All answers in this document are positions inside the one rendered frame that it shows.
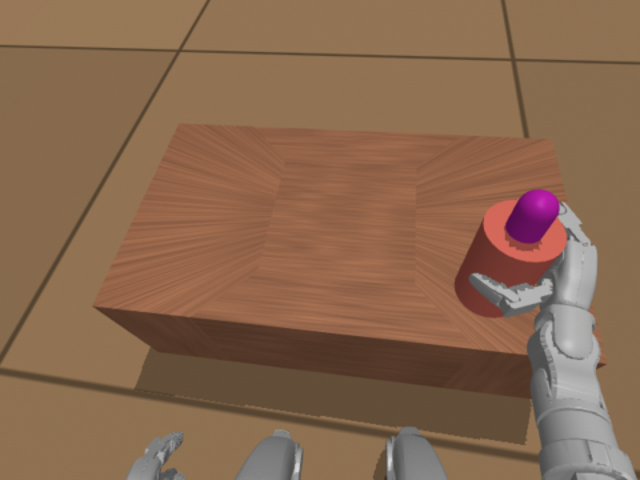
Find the right robot hand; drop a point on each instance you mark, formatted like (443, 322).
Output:
(571, 279)

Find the left robot hand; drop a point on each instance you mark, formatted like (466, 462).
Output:
(156, 455)

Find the bottle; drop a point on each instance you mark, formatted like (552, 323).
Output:
(517, 241)

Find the right robot arm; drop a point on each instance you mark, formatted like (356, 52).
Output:
(576, 433)

